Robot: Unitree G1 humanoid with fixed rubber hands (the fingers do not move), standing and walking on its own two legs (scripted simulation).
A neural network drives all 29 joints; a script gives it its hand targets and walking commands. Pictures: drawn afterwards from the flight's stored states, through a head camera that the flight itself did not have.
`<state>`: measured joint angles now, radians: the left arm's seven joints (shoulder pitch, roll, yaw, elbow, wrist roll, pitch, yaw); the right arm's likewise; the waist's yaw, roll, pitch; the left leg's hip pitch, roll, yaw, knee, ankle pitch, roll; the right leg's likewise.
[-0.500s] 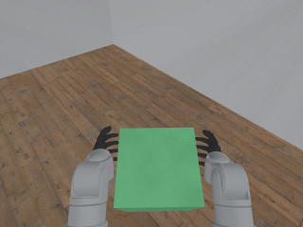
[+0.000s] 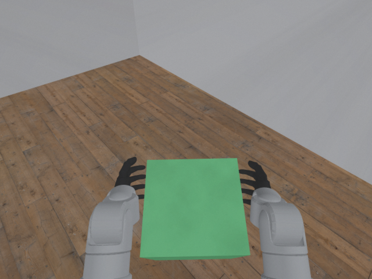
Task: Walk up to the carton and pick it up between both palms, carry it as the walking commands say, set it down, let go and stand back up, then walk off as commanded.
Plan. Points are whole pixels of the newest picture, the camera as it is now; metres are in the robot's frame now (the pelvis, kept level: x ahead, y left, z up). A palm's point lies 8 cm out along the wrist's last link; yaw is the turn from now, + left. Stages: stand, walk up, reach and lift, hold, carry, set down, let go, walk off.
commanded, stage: carry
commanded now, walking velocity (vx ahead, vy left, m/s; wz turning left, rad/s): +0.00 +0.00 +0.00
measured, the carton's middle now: (192, 213) +0.29 +0.00 -0.01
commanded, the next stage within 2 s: none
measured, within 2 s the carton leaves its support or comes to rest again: neither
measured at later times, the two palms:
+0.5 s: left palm (126, 196) +0.27 +0.13 +0.09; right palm (265, 198) +0.27 -0.14 +0.09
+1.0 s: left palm (151, 202) +0.26 +0.08 +0.09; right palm (292, 213) +0.24 -0.19 +0.09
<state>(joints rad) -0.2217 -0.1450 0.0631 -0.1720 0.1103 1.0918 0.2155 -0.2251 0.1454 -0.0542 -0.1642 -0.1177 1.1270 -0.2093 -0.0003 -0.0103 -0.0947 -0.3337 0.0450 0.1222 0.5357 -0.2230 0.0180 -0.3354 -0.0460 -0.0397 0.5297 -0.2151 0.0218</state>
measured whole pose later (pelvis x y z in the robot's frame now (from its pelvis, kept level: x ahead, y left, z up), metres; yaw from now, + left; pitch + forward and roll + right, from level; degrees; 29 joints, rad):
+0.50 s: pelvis -0.01 -0.01 +0.00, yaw +0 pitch +1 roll +0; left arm -0.21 -0.14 0.06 -0.19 0.10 1.10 0.22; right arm -0.22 0.14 -0.05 -0.18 -0.11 1.13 -0.22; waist 0.00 -0.01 -0.09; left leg -0.33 0.05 0.12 0.52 -0.21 0.01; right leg -0.34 -0.04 -0.05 0.52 -0.20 0.01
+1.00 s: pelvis -0.02 -0.03 -0.02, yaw -7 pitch +2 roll +1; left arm -0.20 -0.14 0.05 -0.38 0.05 1.23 0.26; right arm -0.24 0.15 -0.01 -0.32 -0.12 1.25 -0.26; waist 0.04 0.00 -0.06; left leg -0.41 0.16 0.20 0.68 -0.28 -0.04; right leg -0.46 -0.05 -0.07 0.73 -0.38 0.02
